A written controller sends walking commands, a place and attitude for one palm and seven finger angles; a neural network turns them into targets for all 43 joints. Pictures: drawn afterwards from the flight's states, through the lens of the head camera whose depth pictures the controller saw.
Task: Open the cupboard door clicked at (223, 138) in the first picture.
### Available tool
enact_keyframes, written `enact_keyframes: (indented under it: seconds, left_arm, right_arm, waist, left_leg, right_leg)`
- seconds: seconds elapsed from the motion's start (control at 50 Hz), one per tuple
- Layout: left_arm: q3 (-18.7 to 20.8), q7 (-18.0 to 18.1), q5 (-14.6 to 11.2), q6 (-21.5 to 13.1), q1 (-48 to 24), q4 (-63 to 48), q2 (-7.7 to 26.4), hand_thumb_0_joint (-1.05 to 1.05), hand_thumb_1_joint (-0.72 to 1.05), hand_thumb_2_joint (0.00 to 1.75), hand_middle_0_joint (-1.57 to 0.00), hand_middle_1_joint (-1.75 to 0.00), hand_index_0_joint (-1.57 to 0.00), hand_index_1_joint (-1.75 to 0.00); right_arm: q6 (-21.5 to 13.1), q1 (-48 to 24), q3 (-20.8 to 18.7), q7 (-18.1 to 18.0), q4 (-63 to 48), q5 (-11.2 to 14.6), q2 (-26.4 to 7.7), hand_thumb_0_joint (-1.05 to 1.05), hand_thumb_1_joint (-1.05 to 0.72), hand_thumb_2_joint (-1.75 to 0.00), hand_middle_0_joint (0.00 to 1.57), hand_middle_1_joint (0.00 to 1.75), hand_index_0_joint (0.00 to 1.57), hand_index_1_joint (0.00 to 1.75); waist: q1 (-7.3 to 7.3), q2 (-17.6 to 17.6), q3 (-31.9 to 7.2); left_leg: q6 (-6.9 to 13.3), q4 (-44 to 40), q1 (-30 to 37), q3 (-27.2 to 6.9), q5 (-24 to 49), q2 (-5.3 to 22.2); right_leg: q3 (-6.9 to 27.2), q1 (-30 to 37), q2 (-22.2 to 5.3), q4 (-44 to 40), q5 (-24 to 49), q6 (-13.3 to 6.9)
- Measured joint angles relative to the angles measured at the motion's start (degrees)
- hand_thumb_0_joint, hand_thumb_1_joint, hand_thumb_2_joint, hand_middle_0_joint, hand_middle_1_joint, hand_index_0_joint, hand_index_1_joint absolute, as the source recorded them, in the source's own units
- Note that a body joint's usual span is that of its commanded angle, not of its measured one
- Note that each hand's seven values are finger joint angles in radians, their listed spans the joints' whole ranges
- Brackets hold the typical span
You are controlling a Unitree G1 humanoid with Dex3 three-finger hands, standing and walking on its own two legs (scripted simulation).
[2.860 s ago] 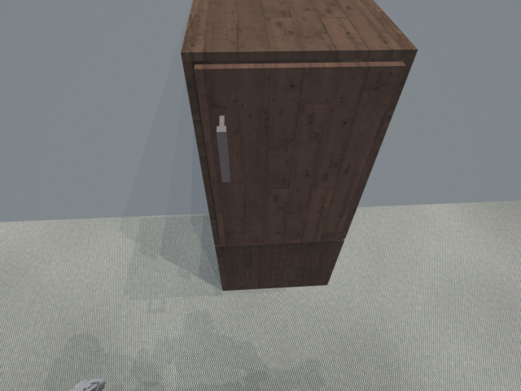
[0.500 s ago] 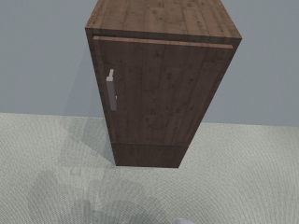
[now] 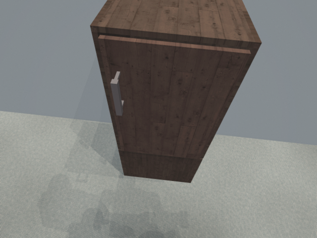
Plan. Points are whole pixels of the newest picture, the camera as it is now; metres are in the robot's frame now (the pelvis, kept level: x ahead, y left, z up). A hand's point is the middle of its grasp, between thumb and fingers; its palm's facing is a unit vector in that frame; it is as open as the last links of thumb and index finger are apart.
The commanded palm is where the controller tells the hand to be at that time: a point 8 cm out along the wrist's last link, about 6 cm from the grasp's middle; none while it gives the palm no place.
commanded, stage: come to a stop and stand still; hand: left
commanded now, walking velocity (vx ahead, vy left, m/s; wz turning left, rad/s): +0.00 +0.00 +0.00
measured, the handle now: (118, 94) +0.51 +0.18 +0.04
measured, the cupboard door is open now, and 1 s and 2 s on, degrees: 0 0 0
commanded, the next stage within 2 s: look again from close up in 1.02 s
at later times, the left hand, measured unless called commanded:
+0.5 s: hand out of the picture -0.02 +0.20 -0.17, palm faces -0.01 -0.98 -0.18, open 7.3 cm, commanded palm none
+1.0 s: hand out of the picture -0.09 +0.17 -0.16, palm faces +0.02 -0.99 -0.15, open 7.3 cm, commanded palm none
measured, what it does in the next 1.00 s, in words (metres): steps on the spot: left foot, then right foot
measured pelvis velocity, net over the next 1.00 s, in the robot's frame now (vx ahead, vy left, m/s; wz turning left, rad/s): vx -0.04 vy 0.02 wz -0.02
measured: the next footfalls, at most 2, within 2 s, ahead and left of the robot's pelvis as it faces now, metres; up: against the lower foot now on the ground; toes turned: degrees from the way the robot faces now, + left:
left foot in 0.02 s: +0.04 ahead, +0.10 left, +0.00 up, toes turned +3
right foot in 0.36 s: -0.01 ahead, -0.09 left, +0.00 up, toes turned -2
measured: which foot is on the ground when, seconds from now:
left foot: up 0.00-0.00, down 0.02-1.00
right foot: down 0.00-0.02, up 0.04-0.34, down 0.36-1.00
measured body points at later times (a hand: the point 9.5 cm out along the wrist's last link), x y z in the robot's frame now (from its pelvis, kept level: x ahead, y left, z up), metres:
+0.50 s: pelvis -0.03 +0.04 +0.01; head -0.03 +0.04 +0.46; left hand -0.02 +0.25 -0.15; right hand -0.03 -0.18 -0.15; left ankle +0.00 +0.10 -0.73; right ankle -0.05 -0.09 -0.73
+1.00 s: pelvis -0.04 +0.02 +0.01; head -0.04 +0.02 +0.46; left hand -0.09 +0.22 -0.15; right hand -0.08 -0.18 -0.15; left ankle +0.00 +0.10 -0.73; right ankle -0.05 -0.09 -0.73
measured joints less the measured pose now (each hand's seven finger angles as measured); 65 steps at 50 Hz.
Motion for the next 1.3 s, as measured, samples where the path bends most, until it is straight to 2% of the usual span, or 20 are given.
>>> enact_keyframes:
  seconds: [0.02, 0.04, 0.08, 0.16, 0.22, 0.3, 0.38, 0.44, 0.5, 0.6, 0.78, 1.12, 1.2, 1.3]
  left_arm:
    - [0.15, -0.1, -0.2, 0.42, 0.67, 0.22, 0.32, 0.0, 0.91, 0.9, -0.2, -0.3, -0.21, -0.3]
    - [0.36, -0.19, -0.41, 0.98, 0.98, 0.65, 0.76, 0.0, 0.91, 0.9, -0.2, -0.3, -0.21, -0.3]
    - [0.63, -0.13, -0.44, 2.12, 1.74, 1.48, 1.38, 0.0, 0.91, 0.9, -0.2, -0.3, -0.21, -0.3]
    - [0.85, -0.31, -0.27, 2.26, 3.23, 2.8, 1.95, 0.0, 0.91, 0.9, -0.2, -0.3, -0.2, -0.3]
    - [0.4, -0.3, -0.37, 1.83, 4.34, 3.73, 1.65, 0.0, 0.91, 0.9, -0.2, -0.3, -0.2, -0.3]
    - [-0.54, -0.2, -0.6, 1.65, 4.71, 5.14, 0.66, 0.0, 0.91, 0.9, -0.2, -0.3, -0.2, -0.3]
    - [-1.37, 0.09, -0.75, 0.51, 4.33, 6.47, -0.61, 0.0, 0.91, 0.9, -0.2, -0.3, -0.2, -0.3]
    - [-2.28, 0.07, -0.96, -0.33, 4.36, 7.44, -2.19, 0.0, 0.91, 0.9, -0.2, -0.3, -0.2, -0.3]
    - [-2.68, 0.21, -0.94, -0.59, 4.69, 8.08, -2.75, 0.0, 0.92, 0.9, -0.2, -0.3, -0.2, -0.3]
    - [-2.75, 0.17, -0.98, -0.53, 5.2, 8.71, -2.93, 0.01, 0.92, 0.9, -0.2, -0.3, -0.2, -0.3]
    - [-2.49, 0.3, -0.77, -0.62, 6.99, 9.18, -3.9, 0.0, 0.91, 0.9, -0.2, -0.3, -0.2, -0.3]
    - [-2.94, 0.44, -0.93, -1.61, 9.7, 10.4, -5.47, 0.0, 0.91, 0.9, -0.2, -0.3, -0.2, -0.3]
    - [-3.86, 1.06, -0.61, -3.4, 9.0, 9.14, -5.6, 0.0, 0.91, 0.9, -0.2, -0.3, -0.2, -0.3]
    - [-3.77, 0.81, -0.95, -3.09, 8.49, 6.72, -4.42, 0.0, 0.91, 0.9, -0.2, -0.3, -0.2, -0.3]
  right_arm:
    - [-0.55, 0.22, 0.21, 0.02, -0.35, 0.03, 0.31, 0.0, -0.91, -0.9, 0.19, 0.3, 0.19, 0.3]
    - [-0.95, 0.37, 0.37, -0.03, -0.4, -0.09, 0.89, 0.0, -0.91, -0.9, 0.19, 0.3, 0.19, 0.3]
    - [-1.11, 1.11, 0.97, -0.12, -0.45, -0.37, 2.03, 0.0, -0.91, -0.9, 0.19, 0.3, 0.19, 0.3]
    - [-1.25, 2.26, 1.63, -1.31, 0.48, -0.27, 3.41, 0.0, -0.92, -0.9, 0.2, 0.3, 0.2, 0.3]
    - [-1.59, 2.77, 1.77, -1.58, 1.62, -0.16, 3.11, 0.0, -0.93, -0.9, 0.2, 0.3, 0.2, 0.3]
    - [-1.99, 3.82, 1.77, -1.82, 3.42, -0.14, 2.81, 0.0, -0.92, -0.9, 0.2, 0.3, 0.2, 0.3]
    - [-2.07, 5.25, 1.85, -1.81, 5.92, 0.33, 2.64, 0.0, -0.92, -0.9, 0.2, 0.3, 0.2, 0.3]
    - [-1.76, 6.28, 1.94, -1.56, 7.87, 0.47, 2.21, 0.0, -0.92, -0.9, 0.2, 0.3, 0.2, 0.3]
    - [-1.8, 7.48, 2.27, -1.3, 9.23, 0.41, 2.72, 0.0, -0.92, -0.9, 0.2, 0.3, 0.2, 0.3]
    - [-1.77, 9.89, 2.55, -1.16, 10.87, 0.28, 3.88, 0.0, -0.91, -0.9, 0.2, 0.3, 0.2, 0.3]
    - [-1.56, 12.39, 2.23, -1.33, 12.14, 0.14, 4.9, 0.0, -0.9, -0.9, 0.2, 0.3, 0.2, 0.3]
    - [-2.5, 9.27, 2.41, -1.57, 10.69, 0.35, 5.03, 0.0, -0.9, -0.9, 0.19, 0.3, 0.19, 0.3]
    - [-2.54, 8.9, 3.29, -0.91, 8.15, -0.06, 3.35, 0.01, -0.92, -0.9, 0.2, 0.3, 0.2, 0.3]
    - [-2.57, 9.25, 3.32, -0.88, 5.57, -0.17, 2.3, 0.01, -0.92, -0.9, 0.2, 0.3, 0.19, 0.3]
  waist:
    - [-0.08, -0.16, -0.37]
    - [-0.09, -0.87, -0.35]
    - [0.13, -1.57, -0.71]
    - [0.15, -1.88, -1.36]
    - [-0.01, -1.63, -1.65]
    - [-0.71, -1.03, -1.89]
    - [-0.94, -0.61, -2.25]
    - [-1.61, 1.27, -2.48]
    - [-2.09, 1.39, -2.83]
    - [-2.61, 1.02, -3.36]
    - [-2.48, 0.97, -3.51]
    - [-1.74, 1.35, -3.64]
    - [-2.0, 2.65, -2.58]
    - [-2.29, 2.42, -3.46]
  left_leg:
    - [0.87, -4.22, 1.68, 0.23, 3.18, 0.32]
    - [2.45, -4.69, 1.95, 0.68, 4.44, -0.18]
    - [4.81, -5.22, 2.52, 1.33, 4.23, -0.77]
    - [6.24, -10.81, 4.66, 2.13, 6.72, -1.73]
    - [6.92, -13.97, 5.78, 2.73, 8.63, -2.48]
    - [7.45, -15.52, 6.25, 3.29, 9.71, -3.36]
    - [7.35, -14.19, 5.4, 3.94, 9.45, -4.12]
    - [6.98, -15.61, 6.4, 3.53, 10.36, -3.46]
    - [6.82, -17.14, 7.09, 3.76, 11.47, -3.24]
    - [6.61, -18.31, 7.04, 3.71, 12.58, -3.11]
    - [6.34, -18.97, 5.91, 3.23, 13.71, -3.27]
    - [5.1, -17.66, 5.02, 2.74, 13.07, -1.67]
    - [4.67, -12.33, 2.37, 1.78, 10.61, -0.64]
    - [4.84, -9.85, 2.05, 1.23, 8.99, -0.96]
  right_leg:
    - [0.08, -0.57, -0.15, 1.18, -0.47, 0.49]
    - [0.73, -0.97, -0.47, 2.58, -1.98, 0.64]
    - [3.03, -2.24, 0.44, 7.7, -10.15, 0.49]
    - [5.78, -4.57, 2.35, 19.65, -12.34, 0.42]
    - [5.3, -2.43, 2.37, 18.49, -12.56, 0.88]
    - [4.38, 3.27, 2.1, 8.88, -12.7, 0.79]
    - [4.54, 9.24, 1.87, -3.65, -4.73, 0.11]
    - [4.13, 10.59, 2.61, -5.83, -3.8, 0.01]
    - [4.37, 10.99, 2.9, -7.0, -3.04, -0.09]
    - [4.32, 10.72, 3.08, -7.69, -2.13, -0.33]
    - [3.82, 9.13, 2.94, -6.99, -1.87, -0.64]
    - [3.4, 8.92, 4.53, -7.21, -2.03, -2.07]
    - [2.4, 8.12, 5.35, -5.29, -2.98, -2.47]
    - [1.82, 7.85, 4.95, -2.37, -5.2, -2.66]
